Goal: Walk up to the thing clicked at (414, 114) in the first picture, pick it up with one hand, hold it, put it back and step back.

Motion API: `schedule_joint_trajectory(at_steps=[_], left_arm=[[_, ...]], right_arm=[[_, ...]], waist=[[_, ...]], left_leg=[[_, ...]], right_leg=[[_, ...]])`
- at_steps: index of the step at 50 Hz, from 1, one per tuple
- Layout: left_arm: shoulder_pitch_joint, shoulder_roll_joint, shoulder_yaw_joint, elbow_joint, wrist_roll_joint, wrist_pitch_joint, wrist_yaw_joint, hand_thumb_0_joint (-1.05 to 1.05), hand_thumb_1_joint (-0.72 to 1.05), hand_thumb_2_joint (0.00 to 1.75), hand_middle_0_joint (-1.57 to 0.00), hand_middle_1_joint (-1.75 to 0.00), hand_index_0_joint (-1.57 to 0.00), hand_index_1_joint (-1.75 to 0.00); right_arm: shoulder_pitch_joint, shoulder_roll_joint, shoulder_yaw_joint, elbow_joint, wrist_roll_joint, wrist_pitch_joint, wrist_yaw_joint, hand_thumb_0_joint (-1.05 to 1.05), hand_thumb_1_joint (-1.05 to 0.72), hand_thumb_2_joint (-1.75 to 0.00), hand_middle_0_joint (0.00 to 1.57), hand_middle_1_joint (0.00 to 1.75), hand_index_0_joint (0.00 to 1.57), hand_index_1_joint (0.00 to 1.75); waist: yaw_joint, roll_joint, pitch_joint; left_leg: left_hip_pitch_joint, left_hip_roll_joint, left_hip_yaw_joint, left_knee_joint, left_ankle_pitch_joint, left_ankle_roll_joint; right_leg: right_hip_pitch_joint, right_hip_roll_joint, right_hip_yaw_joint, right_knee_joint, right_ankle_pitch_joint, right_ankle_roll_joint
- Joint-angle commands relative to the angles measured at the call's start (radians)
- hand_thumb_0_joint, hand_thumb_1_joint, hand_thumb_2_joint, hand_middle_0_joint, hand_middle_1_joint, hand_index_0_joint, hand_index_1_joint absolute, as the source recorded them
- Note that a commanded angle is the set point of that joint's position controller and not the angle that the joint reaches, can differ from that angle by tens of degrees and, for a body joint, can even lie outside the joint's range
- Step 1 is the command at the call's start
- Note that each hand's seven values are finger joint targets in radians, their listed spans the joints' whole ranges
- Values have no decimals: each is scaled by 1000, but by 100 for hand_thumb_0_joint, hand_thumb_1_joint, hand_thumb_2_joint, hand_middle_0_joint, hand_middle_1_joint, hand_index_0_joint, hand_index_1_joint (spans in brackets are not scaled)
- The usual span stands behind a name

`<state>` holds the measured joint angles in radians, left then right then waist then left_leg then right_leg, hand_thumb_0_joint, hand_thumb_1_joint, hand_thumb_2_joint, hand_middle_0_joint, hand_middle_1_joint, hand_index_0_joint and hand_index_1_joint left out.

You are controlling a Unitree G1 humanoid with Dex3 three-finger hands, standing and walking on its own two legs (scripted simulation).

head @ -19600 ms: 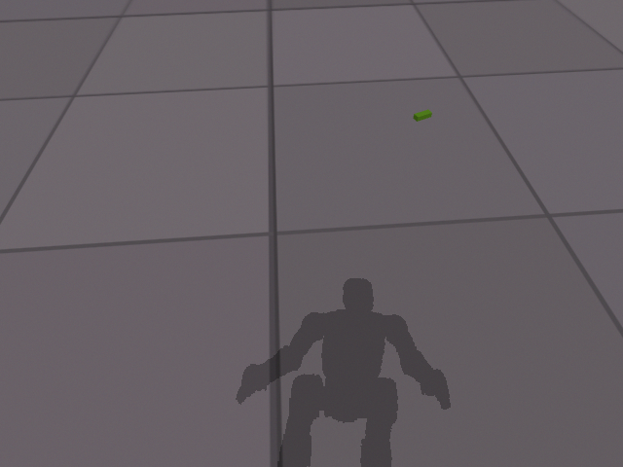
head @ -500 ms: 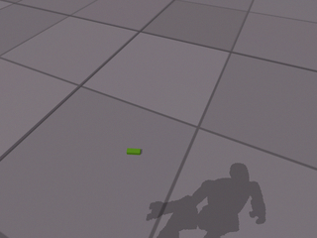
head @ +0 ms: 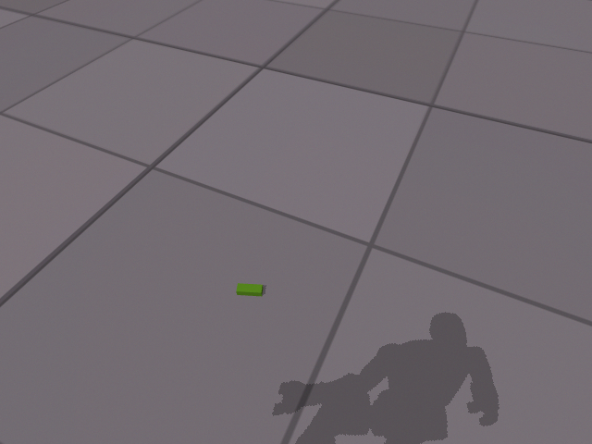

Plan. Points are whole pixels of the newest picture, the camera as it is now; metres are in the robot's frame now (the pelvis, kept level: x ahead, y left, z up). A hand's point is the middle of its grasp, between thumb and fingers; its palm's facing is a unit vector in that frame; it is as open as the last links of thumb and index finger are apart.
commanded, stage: walk up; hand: left
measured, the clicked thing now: (249, 289) +0.76 +0.24 -0.77
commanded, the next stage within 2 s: none
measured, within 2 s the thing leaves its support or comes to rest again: neither
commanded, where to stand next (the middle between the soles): +0.37 +0.01 m, yaw -1 degrees
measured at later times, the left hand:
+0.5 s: hand (116, 422) +0.17 +0.31 -0.16, palm faces -0.08 -0.94 -0.34, open 7.4 cm
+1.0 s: hand (176, 328) +0.34 +0.26 -0.18, palm faces -0.02 -0.94 -0.34, open 7.4 cm
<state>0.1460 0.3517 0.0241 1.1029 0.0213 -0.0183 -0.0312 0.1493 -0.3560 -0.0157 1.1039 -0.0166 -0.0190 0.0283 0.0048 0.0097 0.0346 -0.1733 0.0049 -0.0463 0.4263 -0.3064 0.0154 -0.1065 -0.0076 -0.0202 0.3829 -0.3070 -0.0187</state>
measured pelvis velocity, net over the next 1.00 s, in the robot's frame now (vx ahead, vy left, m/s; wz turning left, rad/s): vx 0.25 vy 0.00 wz -0.02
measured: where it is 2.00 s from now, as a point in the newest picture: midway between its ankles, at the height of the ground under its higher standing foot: (308, 431)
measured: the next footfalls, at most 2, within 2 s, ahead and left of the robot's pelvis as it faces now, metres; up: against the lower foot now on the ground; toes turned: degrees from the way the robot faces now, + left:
left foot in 0.18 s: +0.13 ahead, +0.15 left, +0.00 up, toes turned +3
right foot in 0.60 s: +0.31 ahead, -0.12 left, +0.00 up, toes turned -2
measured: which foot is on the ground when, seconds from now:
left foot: down 0.00-0.02, up 0.04-0.16, down 0.18-0.62, up 0.64-0.92, down 0.94-1.00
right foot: down 0.00-0.20, up 0.22-0.58, down 0.60-1.00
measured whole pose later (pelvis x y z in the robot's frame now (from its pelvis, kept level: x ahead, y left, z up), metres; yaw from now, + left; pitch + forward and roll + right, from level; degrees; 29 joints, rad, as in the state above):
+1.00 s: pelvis +0.25 +0.00 -0.03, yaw -1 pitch -3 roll +0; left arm 0.22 0.38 0.02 0.86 -0.01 0.01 -0.01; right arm 0.24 -0.39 -0.04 0.89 -0.01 -0.03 0.00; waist 0.02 -0.01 0.12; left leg -0.38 0.03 0.02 0.67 -0.24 0.00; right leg -0.31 -0.03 -0.04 0.73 -0.39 -0.02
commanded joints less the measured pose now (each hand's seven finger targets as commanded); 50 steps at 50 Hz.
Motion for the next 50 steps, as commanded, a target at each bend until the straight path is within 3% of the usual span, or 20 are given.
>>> schedule_joint_trajectory(at_steps=[1,3,6,9,10,11,14,18,25,29,30,31,32,34,38,43,45,47,49,50], left_arm=[[130,324,114,-85,14,-31,10,0,90,90,-20,-30,-20,-30],[127,325,122,-120,16,-42,11,0,90,90,-20,-30,-20,-30],[4,333,118,-194,25,-40,-1,0,90,90,-20,-30,-20,-30],[-14,237,83,-242,13,-20,-13,0,90,90,-20,-30,-20,-30],[23,152,61,-262,1,-19,-16,0,90,90,-20,-30,-20,-30],[45,219,80,-246,6,-14,-6,0,90,90,-20,-30,-20,-30],[141,273,82,-206,-15,-20,-8,0,90,90,-20,-30,-20,-30],[162,265,82,-210,-3,-20,-25,0,90,90,-20,-30,-20,-30],[59,226,86,-282,0,-28,-48,0,90,90,-20,-30,-20,-30],[195,247,111,-252,1,-42,-34,0,90,90,-20,-30,-20,-30],[285,291,132,-235,4,-52,-22,0,90,90,-20,-30,-20,-30],[330,380,152,-256,8,-58,-7,0,90,90,-20,-30,-20,-30],[292,406,150,-270,-10,-53,-8,0,90,90,-20,-30,-20,-30],[210,344,132,-303,-27,-47,1,0,90,90,-20,-30,-20,-30],[140,277,99,-339,-9,-52,13,0,90,90,-20,-30,-20,-30],[95,269,76,-342,-17,-37,31,0,90,90,-20,-30,-20,-30],[42,257,62,-351,-30,-20,32,0,90,90,-20,-30,-20,-30],[56,223,49,-343,-33,-4,33,0,90,90,-20,-30,-20,-30],[115,232,53,-287,-42,23,38,0,90,90,-20,-30,-20,-30],[108,240,58,-265,-36,26,39,0,90,90,-20,-30,-20,-30]], right_arm=[[-114,-210,-68,-154,-23,-26,4,0,-90,-90,20,30,20,30],[-95,-225,-77,-175,-20,-39,6,0,-90,-90,20,30,20,30],[20,-213,-94,-180,-16,-46,24,0,-90,-90,20,30,20,30],[251,-250,-142,-117,-31,-54,10,0,-90,-90,20,30,20,30],[334,-360,-169,-123,-45,-60,-2,0,-90,-90,20,30,20,30],[270,-411,-170,-169,-33,-66,-2,0,-90,-90,20,30,20,30],[121,-314,-129,-242,-6,-72,-8,0,-90,-90,20,30,20,30],[153,-299,-125,-270,-4,-82,-7,0,-90,-90,20,30,20,30],[192,-312,-123,-314,3,-72,0,0,-90,-90,20,30,20,30],[162,-284,-108,-355,4,-60,-5,0,-90,-90,20,30,20,30],[217,-229,-86,-357,7,-60,-7,0,-90,-90,20,30,20,30],[269,-157,-60,-382,19,-63,-10,0,-90,-90,20,30,20,30],[247,-254,-86,-357,15,-48,-23,0,-90,-90,20,30,20,30],[244,-272,-94,-324,27,-47,-27,0,-90,-90,20,30,20,30],[298,-219,-81,-285,13,-39,-11,0,-90,-90,20,30,20,30],[235,-180,-72,-271,8,-31,-31,0,-90,-90,20,30,20,30],[227,-197,-81,-258,6,-29,-37,0,-90,-90,20,30,20,30],[166,-282,-96,-280,-5,-34,-41,0,-90,-90,20,30,20,30],[65,-341,-95,-303,7,-37,-38,0,-90,-90,20,30,20,30],[43,-328,-91,-292,-2,-33,-38,0,-90,-90,20,30,20,30]], waist=[[100,-169,136],[80,-110,119],[-1,-196,79],[-114,-4,16],[-152,312,-3],[-118,213,15],[-19,69,89],[-24,125,73],[-43,147,66],[55,28,-1],[91,-121,-60],[88,-369,-116],[91,-256,-70],[54,-125,32],[-2,-159,32],[1,-172,-52],[-28,-109,-56],[-13,34,-57],[18,144,-54],[15,149,-34]], left_leg=[[-462,13,47,267,-130,12],[-469,72,3,304,-146,9],[-187,95,14,154,-108,24],[298,-1,71,23,43,9],[335,253,-369,-213,-339,89],[186,390,-621,-300,-522,191],[74,318,-364,-242,-286,192],[62,283,-159,-230,1,198],[5,218,-21,-148,141,164],[-95,188,23,119,247,125],[-176,122,74,357,238,94],[-355,-16,134,651,-100,30],[-393,-26,39,762,-270,29],[-382,25,-59,808,-188,30],[-267,51,26,534,-127,-4],[-102,27,83,261,29,-14],[16,6,93,180,186,7],[4,160,-123,67,298,61],[-180,335,-346,-58,120,211],[-222,319,-354,-67,87,213]], right_leg=[[152,-306,395,-242,-384,-193],[178,-351,390,-224,-74,-248],[-31,-276,237,-183,-150,-185],[-398,-97,26,180,-150,-97],[-569,62,-49,541,-257,-44],[-556,53,118,667,-286,-45],[-505,-39,180,679,-100,-38],[-436,-67,115,507,-25,16],[-273,-48,-18,243,124,-5],[5,-3,-44,142,115,-32],[163,-34,29,82,29,-53],[252,-315,492,-72,-50,-152],[137,-412,658,-125,-119,-267],[-19,-351,469,-110,-32,-273],[-133,-219,169,-31,319,-220],[-167,-239,116,119,643,-194],[-272,-210,103,171,435,-144],[-329,-119,72,247,135,-64],[-186,3,20,422,-219,-23],[-168,-3,44,451,-253,-22]])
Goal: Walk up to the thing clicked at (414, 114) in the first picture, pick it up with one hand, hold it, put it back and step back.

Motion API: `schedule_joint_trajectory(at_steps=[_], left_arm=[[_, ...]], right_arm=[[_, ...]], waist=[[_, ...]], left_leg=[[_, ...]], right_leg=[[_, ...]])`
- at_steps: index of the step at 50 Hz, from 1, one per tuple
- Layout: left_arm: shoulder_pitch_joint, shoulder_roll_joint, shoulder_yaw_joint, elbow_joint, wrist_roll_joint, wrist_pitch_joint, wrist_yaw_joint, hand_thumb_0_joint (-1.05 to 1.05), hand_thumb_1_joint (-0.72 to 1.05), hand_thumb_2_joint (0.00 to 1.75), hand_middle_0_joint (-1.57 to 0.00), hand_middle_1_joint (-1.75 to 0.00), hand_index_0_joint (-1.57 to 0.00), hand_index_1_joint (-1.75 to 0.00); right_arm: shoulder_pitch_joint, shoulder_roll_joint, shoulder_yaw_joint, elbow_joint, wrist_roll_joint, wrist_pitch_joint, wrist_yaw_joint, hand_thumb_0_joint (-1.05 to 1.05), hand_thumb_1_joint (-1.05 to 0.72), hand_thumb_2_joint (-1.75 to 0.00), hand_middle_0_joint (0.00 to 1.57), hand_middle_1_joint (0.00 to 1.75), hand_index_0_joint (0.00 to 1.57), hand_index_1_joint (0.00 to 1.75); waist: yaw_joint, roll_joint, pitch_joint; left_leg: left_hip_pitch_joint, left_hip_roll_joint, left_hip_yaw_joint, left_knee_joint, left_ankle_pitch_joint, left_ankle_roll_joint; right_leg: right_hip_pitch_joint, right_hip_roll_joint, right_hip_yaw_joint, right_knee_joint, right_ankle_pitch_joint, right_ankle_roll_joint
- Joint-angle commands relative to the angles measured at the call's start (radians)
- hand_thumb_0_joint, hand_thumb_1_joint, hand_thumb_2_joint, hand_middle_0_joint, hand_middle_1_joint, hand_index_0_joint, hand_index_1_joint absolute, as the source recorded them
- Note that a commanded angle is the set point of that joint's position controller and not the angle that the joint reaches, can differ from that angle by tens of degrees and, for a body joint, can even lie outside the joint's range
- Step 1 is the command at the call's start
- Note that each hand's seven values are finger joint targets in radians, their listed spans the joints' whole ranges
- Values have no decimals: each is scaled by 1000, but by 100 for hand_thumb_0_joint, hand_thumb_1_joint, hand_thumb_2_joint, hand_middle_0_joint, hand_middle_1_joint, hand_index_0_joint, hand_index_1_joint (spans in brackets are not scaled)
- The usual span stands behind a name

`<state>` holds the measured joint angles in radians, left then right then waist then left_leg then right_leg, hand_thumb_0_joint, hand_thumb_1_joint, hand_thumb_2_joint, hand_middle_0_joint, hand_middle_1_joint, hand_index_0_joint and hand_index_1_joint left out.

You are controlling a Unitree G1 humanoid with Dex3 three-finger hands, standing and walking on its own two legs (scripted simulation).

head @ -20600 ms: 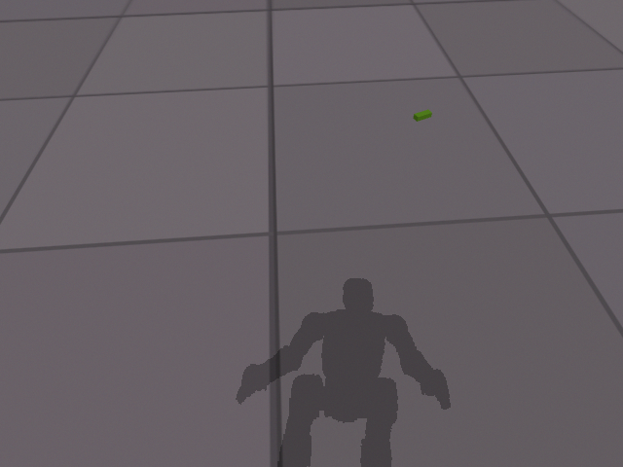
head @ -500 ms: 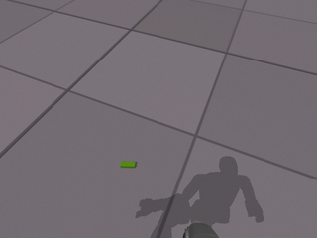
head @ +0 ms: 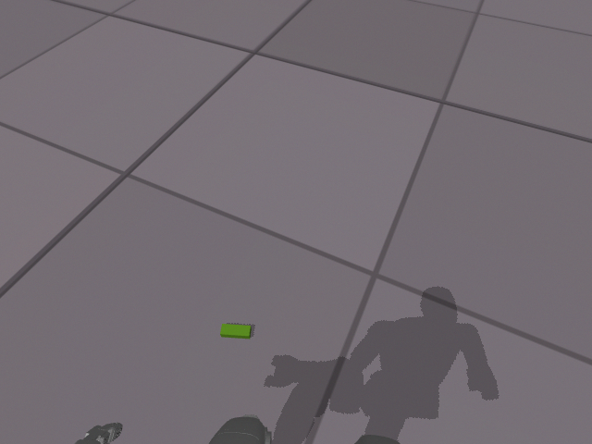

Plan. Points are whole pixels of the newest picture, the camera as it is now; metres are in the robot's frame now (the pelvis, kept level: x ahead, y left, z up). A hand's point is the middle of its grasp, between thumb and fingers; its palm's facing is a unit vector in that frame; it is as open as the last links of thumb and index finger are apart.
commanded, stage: walk up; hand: left
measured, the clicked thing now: (235, 331) +0.51 +0.25 -0.74
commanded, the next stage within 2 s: none
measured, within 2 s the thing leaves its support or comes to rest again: neither
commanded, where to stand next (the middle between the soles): +0.12 +0.01 m, yaw +0 degrees
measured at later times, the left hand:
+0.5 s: hand out of the picture +0.10 +0.26 -0.13, palm faces +0.01 -0.94 -0.34, open 7.4 cm
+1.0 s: hand out of the picture +0.08 +0.26 -0.13, palm faces -0.01 -0.95 -0.31, open 7.4 cm
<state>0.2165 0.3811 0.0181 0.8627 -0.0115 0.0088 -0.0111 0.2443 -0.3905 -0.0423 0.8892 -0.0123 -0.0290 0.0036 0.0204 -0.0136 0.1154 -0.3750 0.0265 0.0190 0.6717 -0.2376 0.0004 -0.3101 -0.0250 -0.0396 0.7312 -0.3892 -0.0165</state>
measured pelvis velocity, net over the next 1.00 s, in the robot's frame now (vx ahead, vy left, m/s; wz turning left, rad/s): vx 0.02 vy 0.01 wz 0.01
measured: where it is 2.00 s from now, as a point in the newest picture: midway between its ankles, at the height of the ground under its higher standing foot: outside the picture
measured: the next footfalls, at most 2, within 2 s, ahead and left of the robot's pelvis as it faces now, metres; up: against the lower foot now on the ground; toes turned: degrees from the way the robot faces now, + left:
left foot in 1.86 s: +0.15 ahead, +0.12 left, +0.00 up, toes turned +0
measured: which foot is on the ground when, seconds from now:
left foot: down 0.00-1.00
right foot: down 0.00-1.00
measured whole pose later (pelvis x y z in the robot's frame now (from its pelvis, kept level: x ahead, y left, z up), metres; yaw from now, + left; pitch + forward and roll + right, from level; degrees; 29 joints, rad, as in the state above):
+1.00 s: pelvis +0.02 +0.01 +0.03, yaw +0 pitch -2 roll -1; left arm 0.11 0.35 0.01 1.16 0.00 0.00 -0.02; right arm 0.08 -0.35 0.00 1.17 0.00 -0.02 0.01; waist 0.00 -0.01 0.05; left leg -0.20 0.02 0.02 0.33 -0.09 0.00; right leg -0.09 -0.02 -0.03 0.31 -0.19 0.02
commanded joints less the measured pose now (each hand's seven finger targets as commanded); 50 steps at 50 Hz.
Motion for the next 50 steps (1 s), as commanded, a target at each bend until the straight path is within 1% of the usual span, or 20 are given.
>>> schedule_joint_trajectory(at_steps=[1,2,3,4,5,6,7,8,9,10,12,15,21,24,26,31,40,43,46,50], left_arm=[[36,204,65,-14,2,-3,18,0,90,90,-20,-30,-20,-30],[58,204,67,11,1,-7,17,0,90,90,-20,-30,-20,-30],[93,190,62,33,3,-16,18,0,90,90,-20,-30,-20,-30],[94,205,64,51,12,-28,21,0,90,90,-20,-30,-20,-30],[37,245,68,44,23,-36,20,0,90,90,-20,-30,-20,-30],[-46,271,69,26,24,-38,16,0,90,90,-20,-30,-20,-30],[-81,261,62,25,20,-38,13,0,90,90,-20,-30,-20,-30],[-83,240,50,34,17,-39,13,0,90,90,-20,-30,-20,-30],[-64,224,43,54,13,-41,14,0,90,90,-20,-30,-20,-30],[-74,223,38,69,16,-42,15,0,90,90,-20,-30,-20,-30],[-94,228,40,89,16,-44,16,0,90,90,-20,-30,-20,-30],[-113,221,35,110,12,-45,17,0,90,90,-20,-30,-20,-30],[-147,197,30,154,5,-36,15,0,90,90,-20,-30,-20,-30],[-154,189,26,176,3,-31,13,0,90,90,-20,-30,-20,-30],[-173,189,27,186,5,-30,11,0,90,90,-20,-30,-20,-30],[-180,187,29,209,6,-29,8,0,90,90,-20,-30,-20,-30],[-163,175,28,234,11,-25,6,0,90,90,-20,-30,-20,-30],[-170,178,29,238,15,-25,5,0,90,90,-20,-30,-20,-30],[-142,170,28,245,13,-27,5,0,90,90,-20,-30,-20,-30],[-143,175,30,246,16,-29,5,0,90,90,-20,-30,-20,-30]], right_arm=[[-74,-277,-57,-75,-3,-21,-16,0,-90,-90,20,30,20,30],[-103,-272,-52,-72,-3,-17,-18,0,-90,-90,20,30,20,30],[-126,-255,-45,-67,2,-14,-17,0,-90,-90,20,30,20,30],[-123,-223,-36,-58,13,-9,-16,0,-90,-90,20,30,20,30],[-97,-193,-29,-53,19,-2,-13,0,-90,-90,20,30,20,30],[-84,-187,-27,-37,21,3,-12,0,-90,-90,20,30,20,30],[-83,-192,-28,-16,18,4,-10,0,-90,-90,20,30,20,30],[-105,-201,-30,-6,14,1,-9,0,-90,-90,20,30,20,30],[-141,-203,-27,1,15,-2,-6,0,-90,-90,20,30,20,30],[-152,-194,-23,10,16,-3,-4,0,-90,-90,20,30,20,30],[-154,-189,-15,32,20,-4,-4,0,-90,-90,20,30,20,30],[-174,-188,-10,67,23,-3,-3,0,-90,-90,20,30,20,30],[-215,-181,4,124,21,-6,-4,0,-90,-90,20,30,20,30],[-246,-184,7,147,19,-7,-4,0,-90,-90,20,30,20,30],[-243,-177,11,164,17,-7,-3,0,-90,-90,20,30,20,30],[-242,-179,12,190,16,-12,-4,0,-90,-90,20,30,20,30],[-250,-177,7,206,9,-11,-5,0,-90,-90,20,30,20,30],[-239,-177,5,211,6,-10,-4,0,-90,-90,20,30,20,30],[-244,-177,4,210,7,-10,-4,0,-90,-90,20,30,20,30],[-236,-178,5,211,8,-10,-4,0,-90,-90,20,30,20,30]], waist=[[6,181,-115],[18,210,-125],[43,215,-149],[43,171,-179],[4,80,-166],[-33,40,-140],[-46,39,-137],[-38,58,-147],[-18,68,-153],[-22,25,-162],[-27,-18,-152],[-28,-23,-154],[-14,-14,-170],[-6,12,-144],[-10,-3,-137],[-11,16,-168],[-12,46,-135],[-21,41,-123],[-14,52,-129],[-18,42,-139]], left_leg=[[-1,264,-359,-290,38,211],[12,241,-303,-256,83,194],[57,214,-242,-183,180,162],[55,181,-201,-110,242,121],[36,114,-148,-66,168,75],[90,64,-111,-89,28,45],[152,62,-107,-110,-14,40],[179,79,-120,-124,26,48],[182,91,-126,-127,77,58],[180,95,-125,-130,106,68],[184,89,-109,-140,167,62],[214,87,-102,-174,200,53],[250,108,-111,-262,267,42],[246,117,-122,-318,221,34],[233,114,-123,-341,188,28],[246,115,-116,-370,211,21],[208,126,-146,-435,55,23],[192,121,-149,-449,-14,21],[208,124,-153,-446,-17,23],[217,120,-144,-433,5,22]], right_leg=[[26,10,63,74,-142,-31],[39,3,51,32,-92,-30],[62,-7,41,-112,11,-34],[109,-37,93,-194,145,-40],[84,-101,194,-251,183,-66],[-4,-148,248,-267,148,-98],[-45,-157,238,-266,151,-99],[-41,-135,204,-261,168,-80],[-18,-118,180,-270,184,-63],[8,-110,165,-284,202,-54],[39,-119,165,-294,263,-50],[69,-123,156,-324,302,-41],[141,-112,123,-378,312,-19],[148,-108,111,-416,270,-13],[166,-108,116,-442,250,-12],[223,-112,105,-459,294,-7],[206,-99,96,-477,198,-5],[192,-100,100,-479,177,-7],[179,-97,102,-483,167,-6],[178,-102,103,-486,191,-5]])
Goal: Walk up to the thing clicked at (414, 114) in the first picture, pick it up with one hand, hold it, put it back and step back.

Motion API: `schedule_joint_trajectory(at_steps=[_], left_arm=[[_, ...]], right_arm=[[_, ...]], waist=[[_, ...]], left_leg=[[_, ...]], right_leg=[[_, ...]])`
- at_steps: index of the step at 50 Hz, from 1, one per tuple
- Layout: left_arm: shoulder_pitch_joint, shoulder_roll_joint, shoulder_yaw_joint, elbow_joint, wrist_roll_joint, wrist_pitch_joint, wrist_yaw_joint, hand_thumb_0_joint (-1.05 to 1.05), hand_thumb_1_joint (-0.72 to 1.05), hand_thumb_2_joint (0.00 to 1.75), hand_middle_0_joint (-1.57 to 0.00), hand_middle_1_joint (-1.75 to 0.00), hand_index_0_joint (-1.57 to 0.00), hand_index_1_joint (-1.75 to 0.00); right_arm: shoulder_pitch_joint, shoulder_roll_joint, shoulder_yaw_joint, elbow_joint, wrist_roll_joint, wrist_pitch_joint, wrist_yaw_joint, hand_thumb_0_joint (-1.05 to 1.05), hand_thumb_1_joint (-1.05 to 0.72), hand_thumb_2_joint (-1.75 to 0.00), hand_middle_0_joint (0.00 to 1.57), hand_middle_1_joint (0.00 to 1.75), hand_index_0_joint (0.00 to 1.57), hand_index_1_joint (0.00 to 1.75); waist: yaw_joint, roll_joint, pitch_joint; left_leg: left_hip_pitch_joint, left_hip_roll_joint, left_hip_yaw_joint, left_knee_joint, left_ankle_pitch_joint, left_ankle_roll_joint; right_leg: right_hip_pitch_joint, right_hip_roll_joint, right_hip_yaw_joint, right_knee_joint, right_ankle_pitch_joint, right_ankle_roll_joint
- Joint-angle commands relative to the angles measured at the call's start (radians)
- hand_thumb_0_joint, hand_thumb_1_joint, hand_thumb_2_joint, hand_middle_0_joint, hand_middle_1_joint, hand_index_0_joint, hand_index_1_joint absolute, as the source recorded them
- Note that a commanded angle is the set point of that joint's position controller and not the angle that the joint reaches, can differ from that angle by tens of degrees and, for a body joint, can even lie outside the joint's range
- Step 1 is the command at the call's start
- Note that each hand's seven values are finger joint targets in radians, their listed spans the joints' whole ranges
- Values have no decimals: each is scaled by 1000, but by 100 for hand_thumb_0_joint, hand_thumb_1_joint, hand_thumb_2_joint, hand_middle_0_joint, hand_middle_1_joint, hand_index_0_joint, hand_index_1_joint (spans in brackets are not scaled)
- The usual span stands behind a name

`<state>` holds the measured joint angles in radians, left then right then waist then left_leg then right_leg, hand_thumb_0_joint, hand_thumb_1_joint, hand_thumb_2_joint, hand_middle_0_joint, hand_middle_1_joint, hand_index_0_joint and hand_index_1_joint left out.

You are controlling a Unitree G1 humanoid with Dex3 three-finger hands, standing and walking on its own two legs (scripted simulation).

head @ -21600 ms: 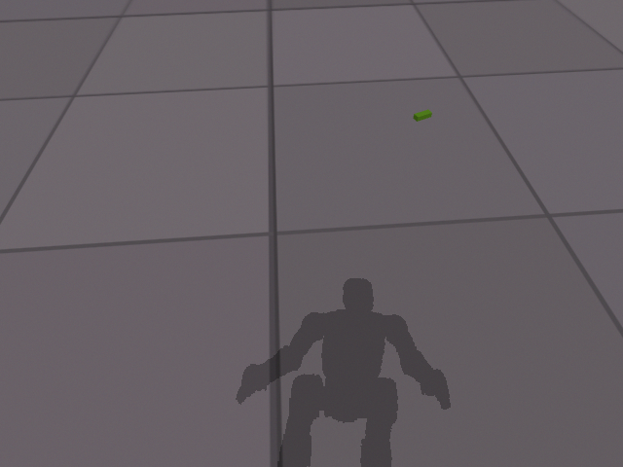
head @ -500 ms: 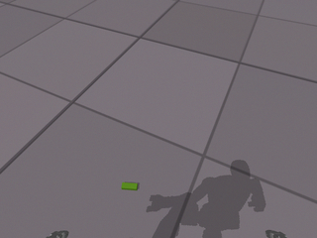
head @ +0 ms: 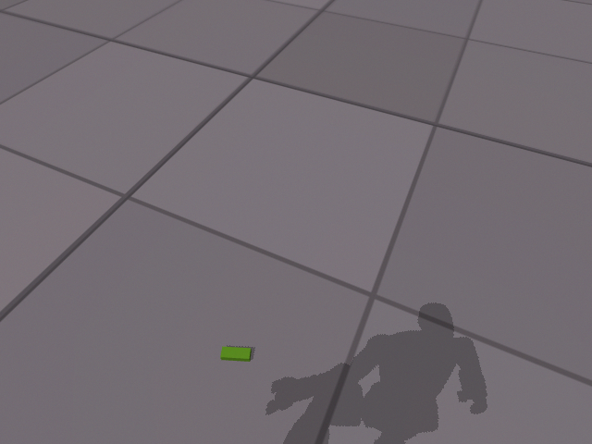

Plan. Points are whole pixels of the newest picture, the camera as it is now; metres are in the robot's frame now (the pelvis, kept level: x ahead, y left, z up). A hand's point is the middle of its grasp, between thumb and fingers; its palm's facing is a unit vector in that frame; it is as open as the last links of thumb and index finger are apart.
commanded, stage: walk up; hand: left
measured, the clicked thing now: (236, 354) +0.49 +0.23 -0.77
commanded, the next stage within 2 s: none
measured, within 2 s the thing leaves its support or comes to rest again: neither
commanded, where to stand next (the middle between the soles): +0.10 +0.00 m, yaw -1 degrees
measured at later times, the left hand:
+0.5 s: hand out of the picture +0.08 +0.24 -0.16, palm faces -0.04 -0.92 -0.38, open 7.4 cm
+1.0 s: hand (161, 420) +0.18 +0.23 -0.17, palm faces +0.02 -0.92 -0.39, open 7.4 cm
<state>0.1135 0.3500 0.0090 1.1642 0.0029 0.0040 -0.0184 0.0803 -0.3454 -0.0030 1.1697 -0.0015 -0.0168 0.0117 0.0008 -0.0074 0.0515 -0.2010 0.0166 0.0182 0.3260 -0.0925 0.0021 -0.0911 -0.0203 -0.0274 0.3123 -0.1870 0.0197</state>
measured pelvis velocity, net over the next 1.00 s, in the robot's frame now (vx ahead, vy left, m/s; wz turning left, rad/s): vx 0.07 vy -0.03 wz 0.01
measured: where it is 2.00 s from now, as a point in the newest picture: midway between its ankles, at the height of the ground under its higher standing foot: outside the picture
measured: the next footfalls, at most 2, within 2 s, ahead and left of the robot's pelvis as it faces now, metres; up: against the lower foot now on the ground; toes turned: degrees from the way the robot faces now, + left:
left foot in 0.86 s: +0.13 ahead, +0.11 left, +0.00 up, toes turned -1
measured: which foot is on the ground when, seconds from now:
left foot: down 0.00-0.52, up 0.54-0.84, down 0.86-1.00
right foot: down 0.00-1.00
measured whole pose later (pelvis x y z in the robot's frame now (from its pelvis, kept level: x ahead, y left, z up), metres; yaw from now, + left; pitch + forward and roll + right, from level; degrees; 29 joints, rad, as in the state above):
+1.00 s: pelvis +0.07 -0.03 -0.02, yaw +1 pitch -1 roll +0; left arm 0.08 0.38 0.02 0.98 -0.02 0.00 0.03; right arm 0.06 -0.36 -0.04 1.00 0.01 0.03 0.01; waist 0.01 0.00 0.14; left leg -0.30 0.03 -0.02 0.62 -0.30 -0.02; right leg -0.23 -0.03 -0.02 0.64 -0.37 0.00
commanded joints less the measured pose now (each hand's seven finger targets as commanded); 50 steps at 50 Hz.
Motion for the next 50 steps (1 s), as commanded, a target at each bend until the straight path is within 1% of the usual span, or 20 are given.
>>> schedule_joint_trajectory(at_steps=[1,13,14,15,17,19,21,23,24,25,26,27,28,30,34,40,41,43,45,50], left_arm=[[-46,207,41,-53,2,-23,13,0,90,90,-20,-30,-20,-30],[-28,205,42,-54,1,-24,17,0,90,90,-20,-30,-20,-30],[25,242,65,-84,23,-29,3,0,90,90,-20,-30,-20,-30],[10,236,66,-90,37,-26,-4,0,90,90,-20,-30,-20,-30],[-3,196,65,-123,41,-20,-10,0,90,90,-20,-30,-20,-30],[19,204,73,-142,39,-28,-5,0,90,90,-20,-30,-20,-30],[55,219,84,-169,32,-30,-17,0,90,90,-20,-30,-20,-30],[143,182,81,-150,27,-38,-13,0,90,90,-20,-30,-20,-30],[197,161,76,-119,30,-47,1,0,90,90,-20,-30,-20,-30],[190,192,82,-111,36,-57,18,0,90,90,-20,-30,-20,-30],[154,296,103,-146,45,-70,33,0,90,90,-20,-30,-20,-30],[68,360,107,-179,45,-71,39,0,90,90,-20,-30,-20,-30],[11,334,99,-205,40,-73,41,0,90,90,-20,-30,-20,-30],[21,254,79,-206,23,-76,48,0,90,90,-20,-30,-20,-30],[83,274,93,-210,15,-74,60,0,90,90,-20,-30,-20,-30],[16,274,84,-248,-4,-43,62,0,90,90,-20,-30,-20,-30],[15,271,85,-249,-11,-35,62,0,90,90,-20,-30,-20,-30],[33,239,78,-271,-24,-26,62,0,90,90,-20,-30,-20,-30],[29,219,70,-247,-28,-14,66,0,90,90,-20,-30,-20,-30],[50,283,77,-214,-9,-33,62,0,90,90,-20,-30,-20,-30]], right_arm=[[-66,-221,-35,-67,-2,-22,-12,0,-90,-90,20,30,20,30],[-64,-213,-35,-67,1,-19,-15,0,-90,-90,20,30,20,30],[45,-274,-71,-87,-14,-24,-4,0,-90,-90,20,30,20,30],[84,-290,-83,-75,-24,-22,0,0,-90,-90,20,30,20,30],[120,-311,-106,-97,-32,-18,-1,0,-90,-90,20,30,20,30],[110,-331,-125,-144,-37,-30,-5,0,-90,-90,20,30,20,30],[84,-326,-126,-186,-38,-38,-6,0,-90,-90,20,30,20,30],[-26,-308,-118,-226,-37,-22,0,0,-90,-90,20,30,20,30],[-89,-241,-95,-238,-28,-5,3,0,-90,-90,20,30,20,30],[-71,-156,-65,-244,-16,9,4,0,-90,-90,20,30,20,30],[-15,-107,-49,-258,-11,20,4,0,-90,-90,20,30,20,30],[25,-169,-66,-232,-11,34,-5,0,-90,-90,20,30,20,30],[82,-192,-73,-205,-3,36,-7,0,-90,-90,20,30,20,30],[88,-190,-66,-189,3,31,-12,0,-90,-90,20,30,20,30],[91,-208,-66,-204,-14,44,-11,0,-90,-90,20,30,20,30],[88,-198,-73,-201,-13,37,-9,0,-90,-90,20,30,20,30],[95,-201,-75,-194,-13,32,-10,0,-90,-90,20,30,20,30],[81,-296,-105,-213,-18,21,-16,0,-90,-90,20,30,20,30],[17,-314,-108,-229,0,21,-16,0,-90,-90,20,30,20,30],[-59,-259,-91,-247,12,43,-18,0,-90,-90,20,30,20,30]], waist=[[-3,33,-67],[-1,9,-94],[-11,4,-185],[-29,35,-116],[-50,142,35],[-49,99,52],[-26,105,-17],[34,166,-33],[76,132,-42],[69,4,-22],[53,-178,5],[26,-96,30],[-2,-74,39],[-1,-86,7],[20,-122,-74],[-3,-169,-65],[-11,-142,-67],[4,20,-153],[-4,110,-187],[24,79,-163]], left_leg=[[27,126,-145,-92,-146,19],[80,122,-121,-44,29,19],[140,70,-102,-12,-398,62],[130,91,-155,-35,-578,80],[128,223,-344,-154,-682,148],[134,330,-443,-153,-435,243],[100,296,-374,-151,-457,234],[-71,224,-227,-76,-419,170],[-143,162,-145,23,-332,113],[-206,81,-54,171,-250,58],[-264,-36,-44,305,-332,-9],[-174,-30,-147,399,-420,-9],[-147,-12,-168,447,-430,-9],[-193,-7,-179,452,-390,-3],[-214,11,-137,455,-335,4],[-53,-6,-22,238,-175,20],[-26,-7,-17,146,-51,27],[105,140,-164,162,504,86],[83,224,-240,198,536,202],[-45,94,-105,316,310,92]], right_leg=[[-38,-106,91,-65,-9,-41],[-32,-115,87,-61,78,-36],[-30,-61,50,-9,-323,-73],[-153,-53,58,42,-455,-81],[-362,-3,-16,264,-361,-60],[-406,-49,65,380,-303,-57],[-341,-69,82,400,-323,-56],[-105,-54,43,209,-177,-58],[19,-20,19,96,-41,-48],[57,-42,78,-11,22,-19],[-25,-256,401,-169,-57,-67],[-168,-351,471,-162,-118,-166],[-158,-344,424,-98,-17,-210],[-23,-270,290,-32,291,-180],[128,-275,190,96,730,-180],[-12,-212,104,224,688,-148],[-18,-191,90,258,655,-125],[-96,-92,42,353,396,-49],[-94,-4,18,393,90,-39],[-23,-120,117,272,282,-97]])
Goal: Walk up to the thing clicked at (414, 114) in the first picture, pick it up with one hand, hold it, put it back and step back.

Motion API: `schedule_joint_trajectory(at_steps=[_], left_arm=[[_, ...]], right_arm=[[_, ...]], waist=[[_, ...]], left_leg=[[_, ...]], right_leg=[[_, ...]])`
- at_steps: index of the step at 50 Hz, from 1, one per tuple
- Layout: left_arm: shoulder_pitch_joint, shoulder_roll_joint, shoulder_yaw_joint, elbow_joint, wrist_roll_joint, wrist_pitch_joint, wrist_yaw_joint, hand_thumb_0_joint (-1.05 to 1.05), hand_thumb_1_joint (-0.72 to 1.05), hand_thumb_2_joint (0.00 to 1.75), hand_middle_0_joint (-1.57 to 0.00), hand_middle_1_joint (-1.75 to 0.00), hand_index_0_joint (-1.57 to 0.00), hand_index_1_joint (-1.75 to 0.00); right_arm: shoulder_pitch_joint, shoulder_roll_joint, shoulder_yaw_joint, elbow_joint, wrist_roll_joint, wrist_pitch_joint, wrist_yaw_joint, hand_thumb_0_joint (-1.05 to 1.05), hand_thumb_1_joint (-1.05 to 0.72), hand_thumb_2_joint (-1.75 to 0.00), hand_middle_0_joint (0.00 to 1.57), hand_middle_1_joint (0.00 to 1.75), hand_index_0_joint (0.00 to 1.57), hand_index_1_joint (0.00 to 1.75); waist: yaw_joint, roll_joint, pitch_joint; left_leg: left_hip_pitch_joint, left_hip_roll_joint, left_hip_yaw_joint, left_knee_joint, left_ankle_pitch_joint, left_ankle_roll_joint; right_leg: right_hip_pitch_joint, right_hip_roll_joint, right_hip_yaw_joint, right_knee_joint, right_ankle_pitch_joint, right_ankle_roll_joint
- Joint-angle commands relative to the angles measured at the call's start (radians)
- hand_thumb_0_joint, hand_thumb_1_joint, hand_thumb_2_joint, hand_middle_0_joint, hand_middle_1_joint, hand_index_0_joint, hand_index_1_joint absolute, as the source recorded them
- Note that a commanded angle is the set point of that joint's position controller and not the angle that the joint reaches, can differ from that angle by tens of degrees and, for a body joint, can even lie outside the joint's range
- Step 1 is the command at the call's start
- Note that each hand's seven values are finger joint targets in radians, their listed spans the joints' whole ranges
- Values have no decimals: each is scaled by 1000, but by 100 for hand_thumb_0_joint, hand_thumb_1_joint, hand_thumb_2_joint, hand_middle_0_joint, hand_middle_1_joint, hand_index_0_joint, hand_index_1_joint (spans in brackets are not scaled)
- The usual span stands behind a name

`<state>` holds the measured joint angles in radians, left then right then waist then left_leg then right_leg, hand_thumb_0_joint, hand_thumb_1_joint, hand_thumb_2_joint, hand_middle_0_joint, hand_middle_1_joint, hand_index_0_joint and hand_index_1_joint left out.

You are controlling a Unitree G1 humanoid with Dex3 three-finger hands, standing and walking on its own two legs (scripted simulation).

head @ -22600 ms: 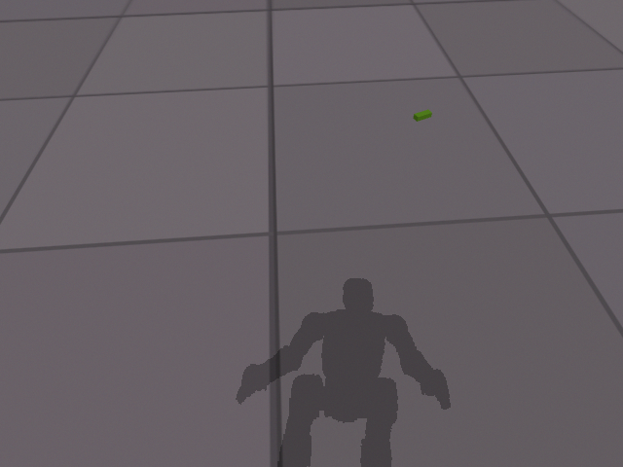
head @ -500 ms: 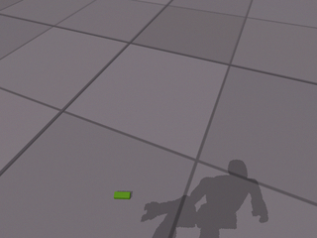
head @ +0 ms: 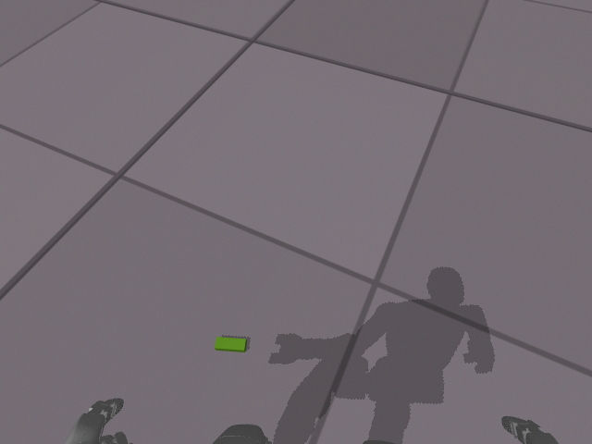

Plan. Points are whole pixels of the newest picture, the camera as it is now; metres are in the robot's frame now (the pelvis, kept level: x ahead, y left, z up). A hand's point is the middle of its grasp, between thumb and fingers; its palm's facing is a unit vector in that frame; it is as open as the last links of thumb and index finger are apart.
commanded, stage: walk up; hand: left
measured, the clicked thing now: (231, 344) +0.42 +0.26 -0.75
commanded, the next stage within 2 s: none
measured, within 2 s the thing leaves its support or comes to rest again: neither
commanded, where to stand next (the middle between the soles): +0.03 +0.03 m, yaw -1 degrees
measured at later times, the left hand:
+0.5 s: hand out of the picture +0.01 +0.27 -0.14, palm faces -0.04 -0.93 -0.37, open 7.4 cm
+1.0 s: hand out of the picture +0.10 +0.27 -0.13, palm faces -0.03 -0.94 -0.34, open 7.4 cm
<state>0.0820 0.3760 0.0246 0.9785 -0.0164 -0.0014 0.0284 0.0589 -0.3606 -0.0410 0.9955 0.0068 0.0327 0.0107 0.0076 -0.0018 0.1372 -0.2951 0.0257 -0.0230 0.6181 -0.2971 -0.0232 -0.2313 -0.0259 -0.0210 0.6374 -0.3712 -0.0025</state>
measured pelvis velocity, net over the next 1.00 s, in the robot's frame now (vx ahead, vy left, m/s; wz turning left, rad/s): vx -0.03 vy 0.02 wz -0.03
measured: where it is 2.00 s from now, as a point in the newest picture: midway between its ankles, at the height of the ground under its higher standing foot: outside the picture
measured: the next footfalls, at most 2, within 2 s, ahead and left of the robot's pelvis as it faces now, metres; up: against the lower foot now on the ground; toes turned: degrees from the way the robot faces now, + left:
left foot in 1.52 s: -0.05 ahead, +0.15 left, +0.00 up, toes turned +0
right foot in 1.82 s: +0.02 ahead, -0.12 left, +0.00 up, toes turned +3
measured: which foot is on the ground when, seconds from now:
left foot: down 0.00-1.00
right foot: down 0.00-1.00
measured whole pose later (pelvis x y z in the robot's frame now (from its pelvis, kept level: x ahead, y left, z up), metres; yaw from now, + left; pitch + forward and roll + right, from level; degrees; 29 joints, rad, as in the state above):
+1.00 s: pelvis -0.03 +0.02 +0.02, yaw -2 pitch -2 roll +0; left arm 0.04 0.37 0.03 1.08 -0.01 0.02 -0.01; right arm 0.06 -0.36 -0.02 1.10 0.01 -0.01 0.00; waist -0.01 -0.02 0.08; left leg -0.21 0.01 0.00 0.38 -0.14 -0.01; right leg -0.12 -0.01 0.03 0.41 -0.26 0.01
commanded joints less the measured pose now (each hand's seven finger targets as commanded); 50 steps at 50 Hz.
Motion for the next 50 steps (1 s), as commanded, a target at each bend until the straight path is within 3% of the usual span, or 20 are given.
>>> schedule_joint_trajectory(at_steps=[1,4,6,7,9,10,11,13,17,18,19,20,21,23,25,34,45,46,47,50], left_arm=[[76,278,65,-25,11,-29,16,0,90,90,-20,-30,-20,-30],[-20,307,67,-48,18,-25,17,0,90,90,-20,-30,-20,-30],[-60,292,61,-65,28,-18,12,0,90,90,-20,-30,-20,-30],[-61,282,61,-67,28,-13,9,0,90,90,-20,-30,-20,-30],[-15,208,47,-51,13,-3,6,0,90,90,-20,-30,-20,-30],[14,209,55,-35,12,2,6,0,90,90,-20,-30,-20,-30],[29,214,56,-30,11,5,7,0,90,90,-20,-30,-20,-30],[70,200,53,-18,4,4,-2,0,90,90,-20,-30,-20,-30],[139,165,48,28,25,-14,-18,0,90,90,-20,-30,-20,-30],[138,185,52,30,36,-22,-15,0,90,90,-20,-30,-20,-30],[114,227,59,22,51,-32,-9,0,90,90,-20,-30,-20,-30],[20,287,62,0,48,-35,-11,0,90,90,-20,-30,-20,-30],[-56,282,54,-24,46,-35,-19,0,90,90,-20,-30,-20,-30],[-46,223,39,-14,29,-34,-23,0,90,90,-20,-30,-20,-30],[-8,212,37,9,27,-33,-26,0,90,90,-20,-30,-20,-30],[3,191,40,66,17,-27,-25,0,90,90,-20,-30,-20,-30],[-40,184,30,98,18,-19,-27,0,90,90,-20,-30,-20,-30],[-57,236,53,80,9,-1,-21,0,90,90,-20,-30,-20,-30],[-37,221,53,66,3,8,-16,0,90,90,-20,-30,-20,-30],[-2,188,51,25,4,24,-15,0,90,90,-20,-30,-20,-30]], right_arm=[[-47,-230,-50,-74,4,-4,-15,0,-90,-90,20,30,20,30],[-18,-213,-48,-63,-2,1,-8,0,-90,-90,20,30,20,30],[16,-217,-52,-54,-6,-2,3,0,-90,-90,20,30,20,30],[27,-239,-58,-56,-12,-5,7,0,-90,-90,20,30,20,30],[0,-282,-65,-62,-18,-21,5,0,-90,-90,20,30,20,30],[-7,-293,-67,-69,-22,-29,4,0,-90,-90,20,30,20,30],[-9,-304,-72,-76,-31,-30,1,0,-90,-90,20,30,20,30],[-60,-275,-56,-95,-33,-40,-12,0,-90,-90,20,30,20,30],[-78,-253,-41,-95,-31,-40,-8,0,-90,-90,20,30,20,30],[-55,-237,-32,-94,-24,-37,-5,0,-90,-90,20,30,20,30],[-41,-194,-17,-89,-10,-38,-4,0,-90,-90,20,30,20,30],[-54,-175,-14,-78,-3,-37,-1,0,-90,-90,20,30,20,30],[-14,-185,-20,-46,-4,-39,-3,0,-90,-90,20,30,20,30],[-20,-208,-26,-24,-7,-54,-1,0,-90,-90,20,30,20,30],[-24,-198,-19,-15,-11,-62,0,0,-90,-90,20,30,20,30],[-14,-201,0,51,-9,-76,-14,0,-90,-90,20,30,20,30],[-27,-203,-1,75,-11,-79,-20,0,-90,-90,20,30,20,30],[-27,-273,-22,76,-4,-60,-23,0,-90,-90,20,30,20,30],[-5,-262,-25,66,4,-54,-27,0,-90,-90,20,30,20,30],[9,-279,-49,20,5,-41,-27,0,-90,-90,20,30,20,30]], waist=[[19,34,-228],[-17,-84,-185],[-42,-97,-165],[-47,-70,-154],[-24,82,-177],[-19,139,-190],[-19,155,-188],[12,149,-188],[34,148,-199],[31,105,-202],[23,-9,-194],[-6,-100,-132],[-41,-92,-112],[-37,-45,-129],[-20,-78,-144],[-2,10,-150],[-9,25,-159],[-13,28,-42],[-11,33,-87],[-15,83,-235]], left_leg=[[37,50,-47,75,433,88],[59,1,-16,136,159,59],[112,20,-29,60,146,76],[109,60,-86,-24,224,107],[64,229,-300,-207,313,236],[61,273,-379,-234,346,276],[38,285,-382,-254,306,290],[48,251,-283,-223,254,256],[42,179,-191,-183,78,166],[16,154,-166,-154,100,132],[-34,107,-122,-78,132,78],[2,-6,-44,-85,-35,37],[142,11,-31,-104,-79,25],[194,41,-74,-201,61,46],[218,63,-83,-226,95,62],[189,92,-79,-294,231,47],[186,105,-74,-330,281,45],[121,109,-90,-257,536,60],[147,129,-89,-238,643,77],[199,205,-141,-238,736,162]], right_leg=[[91,-171,168,-103,500,-114],[-34,-264,242,-154,485,-191],[-106,-219,173,-131,356,-149],[-125,-154,126,-73,261,-100],[-72,25,6,153,59,-19],[-65,54,36,243,-201,-18],[-78,43,87,303,-264,-25],[-82,26,115,289,-220,-37],[93,16,18,-194,-13,-26],[168,4,65,-282,64,-36],[189,-102,240,-359,81,-66],[33,-198,343,-367,47,-122],[-83,-216,312,-334,44,-138],[-51,-124,190,-329,77,-60],[-26,-101,160,-359,89,-41],[102,-86,119,-364,243,-34],[138,-86,114,-377,295,-25],[52,-81,106,-261,472,-26],[61,-66,77,-213,488,-26],[61,1,32,-43,356,-22]])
